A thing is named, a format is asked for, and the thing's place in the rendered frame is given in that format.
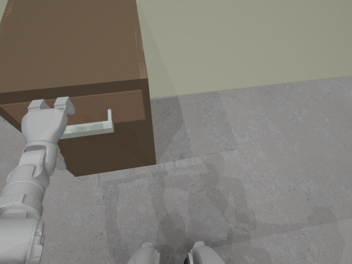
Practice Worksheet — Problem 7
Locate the robot right thigh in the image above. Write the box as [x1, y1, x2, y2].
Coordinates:
[187, 246, 225, 264]

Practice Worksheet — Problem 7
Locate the robot left forearm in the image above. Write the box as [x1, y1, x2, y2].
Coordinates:
[0, 141, 58, 221]

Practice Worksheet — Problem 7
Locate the robot left hand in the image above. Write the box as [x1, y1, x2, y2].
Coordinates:
[21, 96, 75, 171]

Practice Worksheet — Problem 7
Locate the robot left upper arm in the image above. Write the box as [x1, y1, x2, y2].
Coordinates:
[0, 218, 45, 264]

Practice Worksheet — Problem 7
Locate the handle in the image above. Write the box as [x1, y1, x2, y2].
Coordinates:
[60, 109, 114, 139]

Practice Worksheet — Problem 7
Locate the cabinet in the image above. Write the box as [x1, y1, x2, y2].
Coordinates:
[0, 0, 156, 177]

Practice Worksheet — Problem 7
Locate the drawer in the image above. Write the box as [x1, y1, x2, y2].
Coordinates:
[0, 90, 145, 126]

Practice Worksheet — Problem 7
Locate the left robot shin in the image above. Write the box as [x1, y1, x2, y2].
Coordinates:
[142, 243, 153, 248]

